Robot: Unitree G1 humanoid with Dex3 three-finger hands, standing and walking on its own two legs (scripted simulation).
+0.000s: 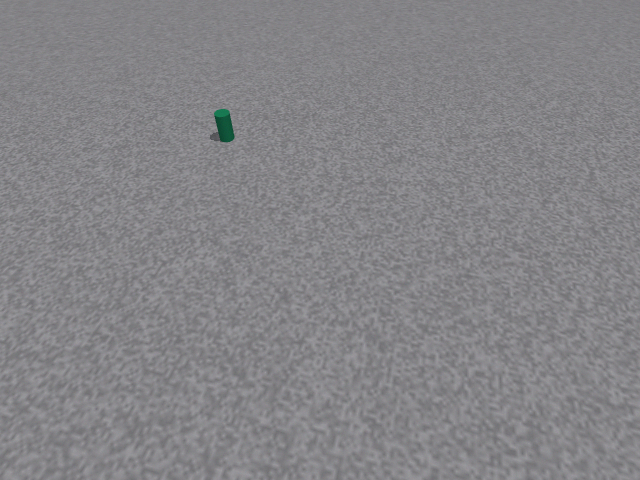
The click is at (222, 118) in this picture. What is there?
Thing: squat round
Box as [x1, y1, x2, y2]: [214, 109, 234, 141]
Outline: 219,109 214,112 220,139 222,141 230,141 234,137 229,112 225,109
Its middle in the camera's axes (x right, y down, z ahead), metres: -0.51 -0.63 +2.11
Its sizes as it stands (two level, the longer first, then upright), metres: 0.082 0.082 0.157
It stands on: the floor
